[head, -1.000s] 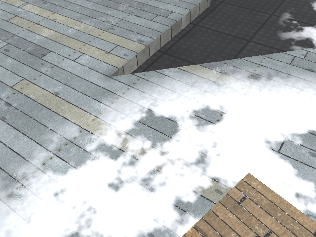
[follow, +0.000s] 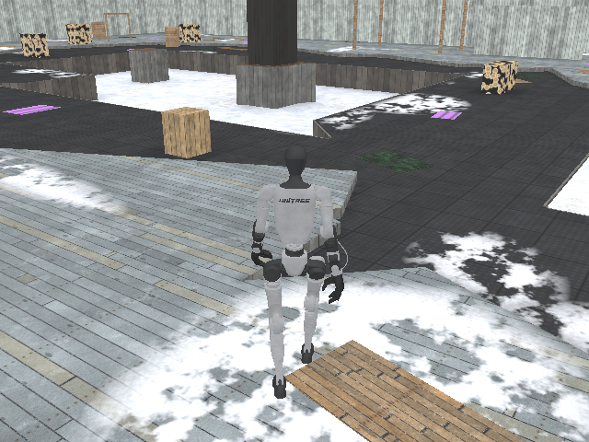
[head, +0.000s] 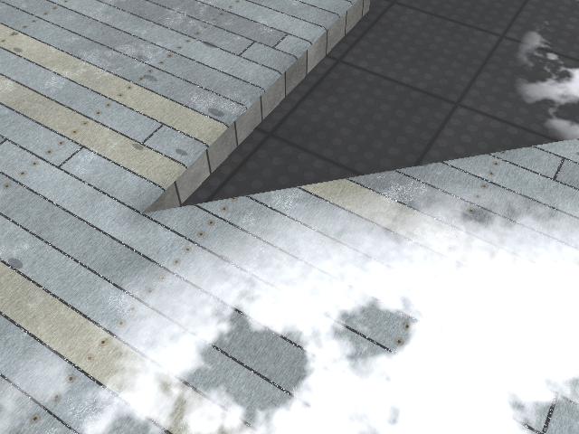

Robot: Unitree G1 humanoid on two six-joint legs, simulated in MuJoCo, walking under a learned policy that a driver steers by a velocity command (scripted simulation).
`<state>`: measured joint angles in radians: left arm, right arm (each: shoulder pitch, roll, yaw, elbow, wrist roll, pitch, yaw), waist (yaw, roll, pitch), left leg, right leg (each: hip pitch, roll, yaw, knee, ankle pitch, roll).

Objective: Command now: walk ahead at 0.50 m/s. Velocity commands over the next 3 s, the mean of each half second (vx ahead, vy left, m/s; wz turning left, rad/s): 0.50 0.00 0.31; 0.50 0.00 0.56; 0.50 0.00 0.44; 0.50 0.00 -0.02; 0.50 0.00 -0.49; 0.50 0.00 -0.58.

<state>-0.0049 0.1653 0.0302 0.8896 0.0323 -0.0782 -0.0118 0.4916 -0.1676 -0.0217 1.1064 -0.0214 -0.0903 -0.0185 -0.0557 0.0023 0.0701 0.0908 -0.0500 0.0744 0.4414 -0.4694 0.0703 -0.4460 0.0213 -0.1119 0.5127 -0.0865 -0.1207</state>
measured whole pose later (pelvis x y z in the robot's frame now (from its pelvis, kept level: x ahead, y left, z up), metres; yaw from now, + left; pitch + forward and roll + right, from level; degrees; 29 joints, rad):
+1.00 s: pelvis +0.53 +0.09 +0.02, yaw +29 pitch +2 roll +0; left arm 0.01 0.24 0.03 0.74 0.04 -0.02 -0.03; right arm 0.46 -0.25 -0.07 0.90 -0.01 -0.05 -0.01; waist -0.10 -0.04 0.04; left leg 0.02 -0.14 -0.17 0.28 -0.32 0.13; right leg -0.66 -0.06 0.02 0.70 -0.05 0.04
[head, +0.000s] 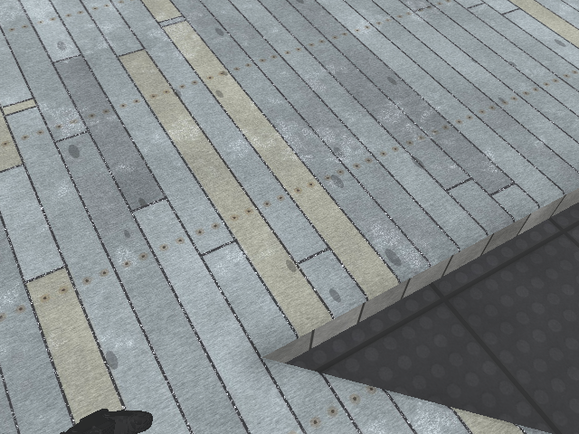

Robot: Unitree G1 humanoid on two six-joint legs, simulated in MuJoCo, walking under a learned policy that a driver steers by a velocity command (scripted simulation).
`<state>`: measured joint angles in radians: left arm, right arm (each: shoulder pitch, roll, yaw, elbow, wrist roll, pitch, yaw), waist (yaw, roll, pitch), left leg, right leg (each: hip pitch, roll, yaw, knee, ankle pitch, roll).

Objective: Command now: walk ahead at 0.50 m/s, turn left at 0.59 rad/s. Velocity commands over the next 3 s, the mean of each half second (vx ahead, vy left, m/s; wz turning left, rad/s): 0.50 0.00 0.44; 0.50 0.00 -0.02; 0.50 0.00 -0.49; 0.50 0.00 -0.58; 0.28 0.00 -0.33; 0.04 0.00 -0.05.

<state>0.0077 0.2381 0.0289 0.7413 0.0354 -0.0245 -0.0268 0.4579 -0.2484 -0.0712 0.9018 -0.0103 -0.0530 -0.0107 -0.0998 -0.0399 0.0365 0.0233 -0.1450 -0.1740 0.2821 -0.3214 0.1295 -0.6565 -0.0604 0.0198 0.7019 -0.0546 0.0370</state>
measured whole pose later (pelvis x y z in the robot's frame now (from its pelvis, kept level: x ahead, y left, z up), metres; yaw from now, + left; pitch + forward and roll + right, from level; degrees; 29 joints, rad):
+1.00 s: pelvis +0.50 +0.08 +0.00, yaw +9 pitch +1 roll +2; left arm 0.16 0.26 0.05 0.82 0.03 -0.01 -0.05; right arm 0.41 -0.23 -0.04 0.94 -0.01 -0.10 0.00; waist -0.03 -0.05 0.02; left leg 0.07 -0.08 0.14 0.16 -0.25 0.07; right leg -0.66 -0.06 -0.01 0.75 0.00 -0.02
